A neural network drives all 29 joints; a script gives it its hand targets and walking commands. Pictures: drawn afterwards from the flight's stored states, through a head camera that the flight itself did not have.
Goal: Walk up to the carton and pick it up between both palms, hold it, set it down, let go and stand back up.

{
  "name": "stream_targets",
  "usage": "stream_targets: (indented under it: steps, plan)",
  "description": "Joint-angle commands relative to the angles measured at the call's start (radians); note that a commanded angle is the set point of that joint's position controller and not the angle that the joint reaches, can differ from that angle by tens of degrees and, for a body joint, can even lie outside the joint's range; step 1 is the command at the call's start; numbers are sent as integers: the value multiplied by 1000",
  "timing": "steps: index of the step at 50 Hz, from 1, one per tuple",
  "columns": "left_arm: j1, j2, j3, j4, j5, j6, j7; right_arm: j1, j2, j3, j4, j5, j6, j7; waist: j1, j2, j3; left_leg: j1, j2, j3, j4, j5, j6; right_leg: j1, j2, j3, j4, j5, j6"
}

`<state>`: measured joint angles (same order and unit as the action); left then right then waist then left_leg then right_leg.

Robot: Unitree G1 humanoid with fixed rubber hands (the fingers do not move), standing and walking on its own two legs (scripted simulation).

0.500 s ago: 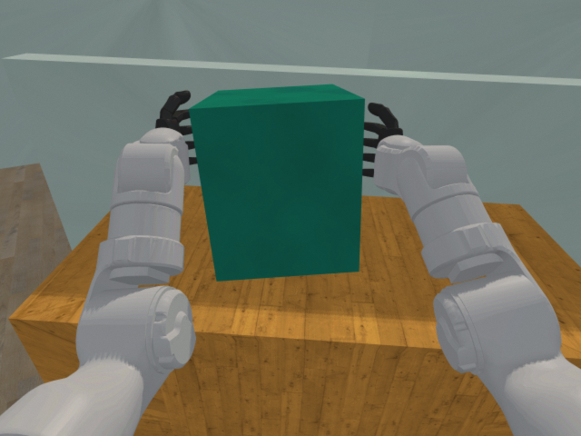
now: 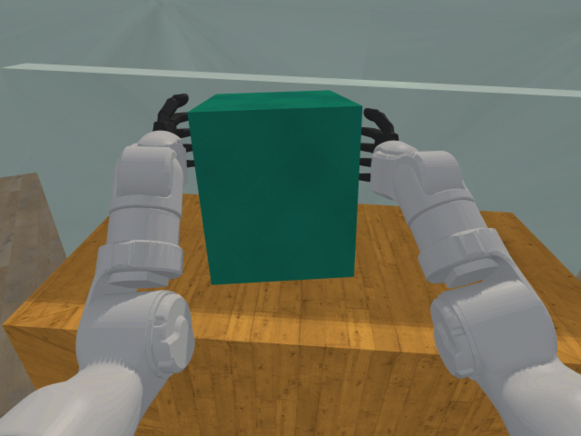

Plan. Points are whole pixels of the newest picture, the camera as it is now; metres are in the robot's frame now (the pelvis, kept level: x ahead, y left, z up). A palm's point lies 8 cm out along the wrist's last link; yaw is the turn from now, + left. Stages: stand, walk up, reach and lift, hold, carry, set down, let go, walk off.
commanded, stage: hold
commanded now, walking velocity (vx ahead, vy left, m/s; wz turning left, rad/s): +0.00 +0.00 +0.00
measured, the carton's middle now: (277, 175) +0.41 +0.00 +0.26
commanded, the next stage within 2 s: set down in 1.32 s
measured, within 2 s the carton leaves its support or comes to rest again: neither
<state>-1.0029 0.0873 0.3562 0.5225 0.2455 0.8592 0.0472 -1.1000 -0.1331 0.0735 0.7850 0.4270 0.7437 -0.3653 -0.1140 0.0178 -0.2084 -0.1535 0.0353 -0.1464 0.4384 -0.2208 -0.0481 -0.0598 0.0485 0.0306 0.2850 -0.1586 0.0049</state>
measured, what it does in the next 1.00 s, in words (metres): stands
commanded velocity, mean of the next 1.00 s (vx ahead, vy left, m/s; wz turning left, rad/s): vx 0.00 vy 0.00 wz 0.00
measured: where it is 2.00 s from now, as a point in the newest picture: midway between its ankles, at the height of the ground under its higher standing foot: outside the picture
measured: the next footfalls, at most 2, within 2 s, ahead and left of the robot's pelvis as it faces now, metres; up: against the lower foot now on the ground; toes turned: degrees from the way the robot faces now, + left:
none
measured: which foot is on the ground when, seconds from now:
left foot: down 0.00-1.00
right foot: down 0.00-1.00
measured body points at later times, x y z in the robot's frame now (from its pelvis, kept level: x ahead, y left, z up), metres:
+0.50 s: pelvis +0.00 +0.00 +0.00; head -0.11 +0.03 +0.44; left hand +0.39 +0.15 +0.31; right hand +0.37 -0.13 +0.30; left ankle +0.02 +0.15 -0.75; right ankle +0.00 -0.13 -0.75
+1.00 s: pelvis +0.00 +0.00 +0.00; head -0.10 +0.02 +0.44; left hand +0.39 +0.15 +0.30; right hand +0.37 -0.13 +0.29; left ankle +0.02 +0.14 -0.75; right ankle +0.00 -0.13 -0.75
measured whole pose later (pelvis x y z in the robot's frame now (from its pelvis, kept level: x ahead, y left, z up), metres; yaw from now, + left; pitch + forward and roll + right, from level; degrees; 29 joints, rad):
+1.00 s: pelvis +0.00 +0.00 +0.00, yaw +0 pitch -4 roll -2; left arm -0.98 0.08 0.35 0.48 0.26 0.87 0.04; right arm -1.06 -0.12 0.07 0.75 0.42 0.74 -0.36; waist -0.11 0.01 -0.20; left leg -0.14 0.03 -0.14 0.43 -0.22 -0.05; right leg -0.05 0.05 0.04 0.28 -0.16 0.00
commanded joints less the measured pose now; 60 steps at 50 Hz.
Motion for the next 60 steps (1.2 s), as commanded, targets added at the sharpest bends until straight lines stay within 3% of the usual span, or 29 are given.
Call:
stream_targets:
  steps: [1, 11, 17, 23, 29, 35, 40, 44, 49, 52, 60]
  plan:
    - [-778, -702, -356, -128, -199, -71, -154, -907, 668, 140, -446, 198, -94, 136, -7, 46, -334, 77, -92, 87, -49, 245, -30, 102, 47, -18, -22, 215, 34]
    - [-773, -714, -354, -110, -198, -77, -150, -917, 670, 136, -457, 184, -99, 141, -8, 38, -341, 79, -88, 87, -57, 219, -23, 92, 47, -19, -29, 190, 32]
    - [-785, -737, -397, -173, -218, -76, -144, -904, 659, 144, -482, 196, -103, 143, -22, 80, -367, 96, -86, 81, -41, 274, -42, 97, 54, -22, -18, 218, 25]
    - [-776, -738, -380, -131, -195, -68, -142, -897, 644, 120, -421, 173, -100, 155, -14, 90, -308, 59, -75, 82, -69, 199, -38, 81, 51, -21, -22, 146, 16]
    - [-761, -743, -398, -171, -211, -73, -139, -914, 652, 150, -493, 197, -109, 145, -17, 80, -371, 103, -86, 80, -30, 309, -46, 115, 57, -21, -11, 259, 24]
    - [-739, -715, -369, -161, -188, -66, -150, -868, 656, 146, -459, 182, -99, 145, -9, 50, -323, 85, -85, 88, -58, 253, -31, 111, 52, -21, -20, 213, 28]
    - [-755, -724, -402, -200, -210, -70, -144, -891, 667, 172, -514, 202, -105, 143, -11, 58, -370, 110, -89, 85, -36, 312, -38, 118, 56, -21, -14, 262, 32]
    - [-743, -714, -377, -158, -187, -62, -144, -873, 654, 150, -461, 186, -94, 143, -8, 58, -294, 87, -86, 89, -54, 254, -32, 87, 51, -22, -26, 202, 28]
    - [-761, -721, -384, -168, -199, -68, -148, -908, 676, 153, -490, 184, -103, 148, -2, 48, -348, 77, -89, 91, -57, 242, -25, 103, 49, -16, -22, 201, 28]
    - [-753, -721, -395, -174, -210, -71, -146, -906, 676, 165, -517, 193, -104, 139, -11, 50, -369, 101, -92, 87, -38, 284, -29, 111, 51, -18, -17, 254, 35]
    - [-756, -721, -392, -172, -201, -65, -154, -879, 659, 143, -477, 178, -96, 142, -18, 66, -338, 79, -86, 89, -56, 241, -34, 108, 50, -20, -18, 205, 26]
